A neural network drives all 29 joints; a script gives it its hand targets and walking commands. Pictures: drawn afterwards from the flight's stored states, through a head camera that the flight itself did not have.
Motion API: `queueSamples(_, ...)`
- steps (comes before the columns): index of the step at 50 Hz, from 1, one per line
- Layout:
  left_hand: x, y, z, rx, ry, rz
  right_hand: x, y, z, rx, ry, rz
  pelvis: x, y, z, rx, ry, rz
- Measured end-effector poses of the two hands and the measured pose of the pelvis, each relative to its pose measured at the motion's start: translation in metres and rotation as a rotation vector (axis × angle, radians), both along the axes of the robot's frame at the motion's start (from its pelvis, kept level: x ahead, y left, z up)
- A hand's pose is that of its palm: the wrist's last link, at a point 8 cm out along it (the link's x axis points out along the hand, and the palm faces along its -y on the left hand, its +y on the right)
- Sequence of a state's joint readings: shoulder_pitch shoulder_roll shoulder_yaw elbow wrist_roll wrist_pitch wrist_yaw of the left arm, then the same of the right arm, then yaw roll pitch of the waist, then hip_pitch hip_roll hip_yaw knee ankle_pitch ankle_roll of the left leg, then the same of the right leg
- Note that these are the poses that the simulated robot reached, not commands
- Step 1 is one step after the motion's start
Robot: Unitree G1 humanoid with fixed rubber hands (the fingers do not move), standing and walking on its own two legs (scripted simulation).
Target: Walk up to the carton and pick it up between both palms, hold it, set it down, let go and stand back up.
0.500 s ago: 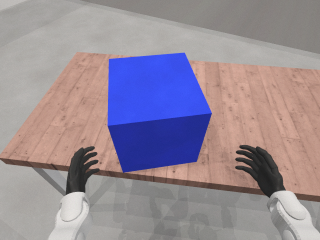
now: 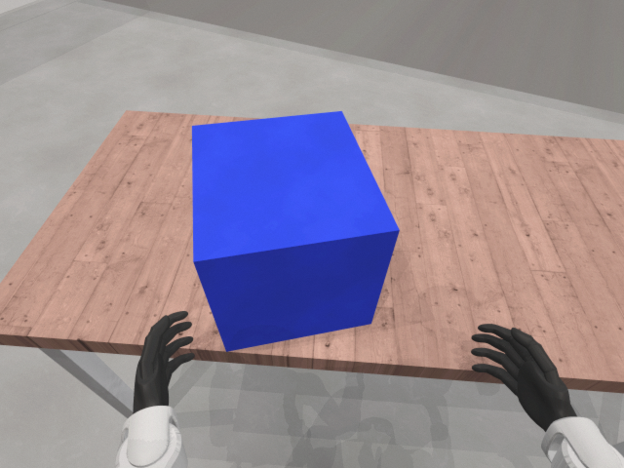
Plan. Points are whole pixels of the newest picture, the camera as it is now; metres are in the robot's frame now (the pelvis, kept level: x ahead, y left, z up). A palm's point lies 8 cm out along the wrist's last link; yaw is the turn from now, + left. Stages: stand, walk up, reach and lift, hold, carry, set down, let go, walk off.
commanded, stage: set down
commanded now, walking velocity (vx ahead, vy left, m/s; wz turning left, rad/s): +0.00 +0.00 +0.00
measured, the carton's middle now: (285, 228) +0.44 +0.09 +0.04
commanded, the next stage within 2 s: let go in 1.38 s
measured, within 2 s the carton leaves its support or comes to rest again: neither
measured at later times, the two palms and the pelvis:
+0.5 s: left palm (145, 414) +0.18 +0.23 -0.02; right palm (514, 424) +0.20 -0.21 -0.02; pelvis +0.02 +0.01 +0.00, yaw -1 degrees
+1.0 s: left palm (152, 423) +0.18 +0.24 -0.06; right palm (506, 426) +0.20 -0.20 -0.02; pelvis +0.03 +0.02 +0.00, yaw -1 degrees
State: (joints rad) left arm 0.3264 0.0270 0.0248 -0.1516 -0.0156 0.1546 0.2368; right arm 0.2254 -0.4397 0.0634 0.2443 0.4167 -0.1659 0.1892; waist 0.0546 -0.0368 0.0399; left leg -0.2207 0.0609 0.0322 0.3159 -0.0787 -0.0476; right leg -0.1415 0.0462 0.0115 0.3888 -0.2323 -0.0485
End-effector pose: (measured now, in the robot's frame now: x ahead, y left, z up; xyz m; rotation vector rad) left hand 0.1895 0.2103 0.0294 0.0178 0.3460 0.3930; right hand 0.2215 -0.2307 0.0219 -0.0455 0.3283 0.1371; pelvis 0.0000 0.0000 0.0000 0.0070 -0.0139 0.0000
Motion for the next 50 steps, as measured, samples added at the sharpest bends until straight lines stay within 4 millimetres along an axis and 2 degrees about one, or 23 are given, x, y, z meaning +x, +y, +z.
queueSamples(5, -0.019, 0.001, -0.025, -0.008, 0.07, 0.018, -0.018, -0.004, -0.012, -0.017, 0.048, -0.009, 0.007, -0.003, 0.0, 0.005, 0.0, 0.003)
queueSamples(9, -0.024, 0.004, -0.04, -0.011, 0.115, 0.009, -0.027, 0.002, -0.021, -0.013, 0.081, -0.024, 0.009, -0.005, -0.001, 0.009, 0.001, 0.0)
queueSamples(16, -0.012, 0.011, -0.042, 0.012, 0.121, -0.047, -0.024, 0.017, -0.031, -0.004, 0.099, -0.037, 0.013, -0.001, -0.001, 0.008, 0.002, -0.006)
queueSamples(22, -0.009, 0.02, -0.046, 0.013, 0.157, -0.072, -0.02, 0.02, -0.039, -0.031, 0.124, -0.05, 0.019, 0.005, 0.002, 0.005, -0.004, -0.01)
queueSamples(34, -0.022, 0.025, -0.074, -0.016, 0.281, -0.111, -0.021, 0.024, -0.039, -0.07, 0.127, -0.075, 0.026, 0.013, 0.003, 0.0, -0.014, -0.011)
queueSamples(50, -0.012, 0.028, -0.094, -0.004, 0.386, -0.2, -0.023, 0.03, -0.039, -0.12, 0.123, -0.113, 0.027, 0.025, 0.004, -0.004, -0.051, -0.026)
